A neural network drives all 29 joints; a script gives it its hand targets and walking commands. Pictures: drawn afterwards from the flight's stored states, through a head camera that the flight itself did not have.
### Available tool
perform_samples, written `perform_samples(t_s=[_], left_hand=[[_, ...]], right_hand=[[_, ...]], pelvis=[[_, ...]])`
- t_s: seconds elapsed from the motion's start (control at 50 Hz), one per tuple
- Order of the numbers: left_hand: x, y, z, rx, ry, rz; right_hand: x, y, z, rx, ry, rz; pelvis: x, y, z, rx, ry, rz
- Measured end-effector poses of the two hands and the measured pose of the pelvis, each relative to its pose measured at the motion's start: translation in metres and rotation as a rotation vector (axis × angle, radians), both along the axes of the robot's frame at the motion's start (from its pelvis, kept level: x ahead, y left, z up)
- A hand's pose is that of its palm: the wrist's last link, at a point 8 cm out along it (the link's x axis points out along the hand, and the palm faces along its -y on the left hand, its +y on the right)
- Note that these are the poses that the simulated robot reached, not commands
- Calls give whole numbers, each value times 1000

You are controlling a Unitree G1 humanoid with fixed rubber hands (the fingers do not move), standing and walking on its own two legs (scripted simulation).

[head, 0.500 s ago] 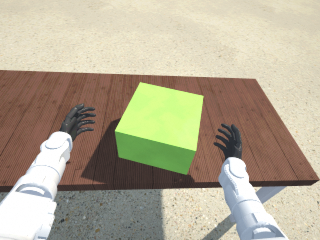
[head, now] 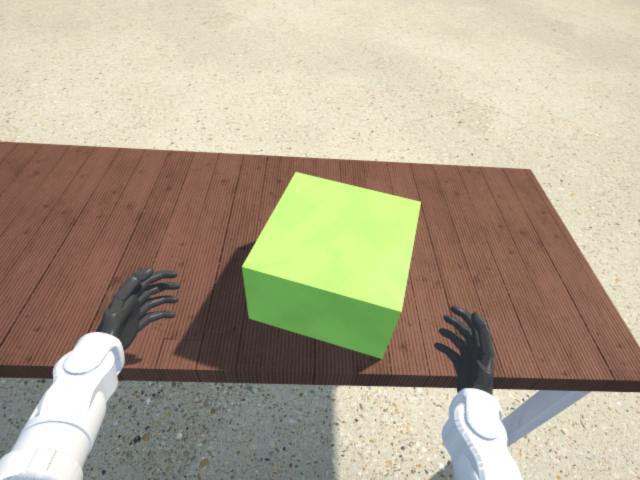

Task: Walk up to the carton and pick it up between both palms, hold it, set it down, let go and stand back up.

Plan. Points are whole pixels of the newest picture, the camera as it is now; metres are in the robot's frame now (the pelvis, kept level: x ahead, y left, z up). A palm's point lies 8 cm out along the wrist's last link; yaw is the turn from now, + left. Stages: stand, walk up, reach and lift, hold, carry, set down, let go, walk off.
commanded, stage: set down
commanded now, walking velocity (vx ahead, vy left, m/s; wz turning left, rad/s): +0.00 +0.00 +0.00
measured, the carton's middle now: (336, 259) +0.50 -0.04 -0.05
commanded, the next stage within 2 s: let go in 1.84 s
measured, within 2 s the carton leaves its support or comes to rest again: neither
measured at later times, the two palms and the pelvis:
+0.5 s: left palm (93, 402) +0.23 +0.27 -0.01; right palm (467, 429) +0.20 -0.19 -0.02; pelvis +0.00 +0.00 +0.00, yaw +0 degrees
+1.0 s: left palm (113, 428) +0.21 +0.24 -0.04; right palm (479, 443) +0.20 -0.21 -0.05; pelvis +0.02 -0.01 +0.00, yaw +0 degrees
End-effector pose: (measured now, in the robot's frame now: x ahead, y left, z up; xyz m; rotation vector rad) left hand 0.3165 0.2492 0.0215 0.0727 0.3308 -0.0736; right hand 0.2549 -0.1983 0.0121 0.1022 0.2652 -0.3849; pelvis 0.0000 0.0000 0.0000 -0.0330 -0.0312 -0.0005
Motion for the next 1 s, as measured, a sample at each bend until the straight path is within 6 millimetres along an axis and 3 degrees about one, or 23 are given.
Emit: perform_samples(t_s=[0.28,0.56,1.0], left_hand=[[-49,14,-17,5,14,2],[-89,16,-38,3,74,8],[-105,-7,-58,47,209,47]], right_hand=[[-31,9,-16,-6,23,2],[-53,10,-35,-26,80,15],[-59,-12,-59,-66,201,115]], pelvis=[[1,0,-3,-3,-38,5],[6,2,-5,-7,-58,5],[25,-8,0,4,-61,1]])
